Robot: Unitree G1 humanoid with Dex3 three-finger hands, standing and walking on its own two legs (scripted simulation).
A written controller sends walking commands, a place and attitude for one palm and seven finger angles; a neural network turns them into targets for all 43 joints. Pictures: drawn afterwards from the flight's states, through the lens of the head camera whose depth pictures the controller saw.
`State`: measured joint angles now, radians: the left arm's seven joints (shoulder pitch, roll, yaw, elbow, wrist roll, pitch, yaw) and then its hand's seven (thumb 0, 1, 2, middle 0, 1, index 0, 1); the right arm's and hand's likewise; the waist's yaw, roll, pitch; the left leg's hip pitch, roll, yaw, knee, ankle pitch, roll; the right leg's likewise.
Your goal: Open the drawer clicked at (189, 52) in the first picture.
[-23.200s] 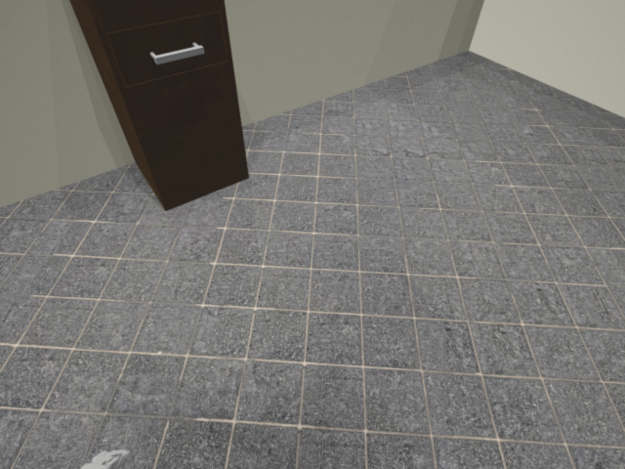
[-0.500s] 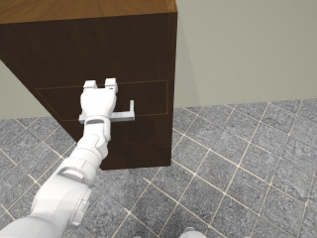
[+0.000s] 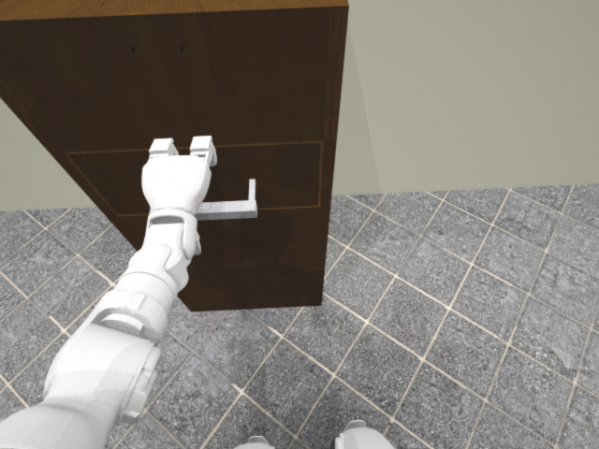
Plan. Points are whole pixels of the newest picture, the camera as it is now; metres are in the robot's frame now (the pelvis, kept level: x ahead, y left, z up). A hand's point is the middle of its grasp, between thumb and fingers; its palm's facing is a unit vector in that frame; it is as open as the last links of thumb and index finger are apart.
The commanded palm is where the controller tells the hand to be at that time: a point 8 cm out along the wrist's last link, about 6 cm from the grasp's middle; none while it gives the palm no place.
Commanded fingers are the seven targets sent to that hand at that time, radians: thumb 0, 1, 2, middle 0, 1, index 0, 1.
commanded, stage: move the hooked fingers above the handle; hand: left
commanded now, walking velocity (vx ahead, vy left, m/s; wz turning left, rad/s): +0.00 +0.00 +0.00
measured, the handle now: (205, 199) +0.51 +0.14 -0.04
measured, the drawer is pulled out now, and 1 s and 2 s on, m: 0.00 0.00 0.00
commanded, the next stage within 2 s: none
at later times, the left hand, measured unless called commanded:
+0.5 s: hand (175, 215) +0.45 +0.17 +0.00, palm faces -0.02 -0.01 -1.00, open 13.8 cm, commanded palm +0.43 +0.15 +0.07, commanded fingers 0.00 -0.50 0.30 -0.30 -1.20 -0.30 -1.20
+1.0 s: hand (176, 226) +0.43 +0.17 +0.00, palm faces -0.10 -0.03 -0.99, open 13.8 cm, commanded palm +0.42 +0.16 +0.07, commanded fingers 0.00 -0.50 0.30 -0.30 -1.20 -0.30 -1.20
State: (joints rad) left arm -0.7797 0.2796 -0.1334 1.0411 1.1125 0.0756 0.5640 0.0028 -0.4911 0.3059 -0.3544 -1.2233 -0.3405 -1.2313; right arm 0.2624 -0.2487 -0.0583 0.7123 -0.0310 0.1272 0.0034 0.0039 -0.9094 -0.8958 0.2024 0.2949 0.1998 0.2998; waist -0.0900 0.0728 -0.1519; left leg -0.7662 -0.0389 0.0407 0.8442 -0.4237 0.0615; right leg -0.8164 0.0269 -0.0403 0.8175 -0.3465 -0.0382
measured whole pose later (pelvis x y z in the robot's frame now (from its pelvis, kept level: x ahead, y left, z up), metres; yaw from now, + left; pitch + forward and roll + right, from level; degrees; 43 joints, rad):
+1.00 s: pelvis +0.02 -0.01 +0.02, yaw +0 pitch +16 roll +0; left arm -0.62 0.29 -0.17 0.94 1.06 0.04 0.39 0.00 -0.49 0.31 -0.32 -1.20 -0.32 -1.20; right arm 0.29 -0.23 -0.06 0.69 -0.01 0.13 -0.02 0.00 -0.91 -0.90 0.21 0.30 0.20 0.30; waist -0.04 0.06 -0.13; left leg -0.61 -0.04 0.03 0.71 -0.39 0.05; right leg -0.66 0.03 -0.04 0.70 -0.32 -0.05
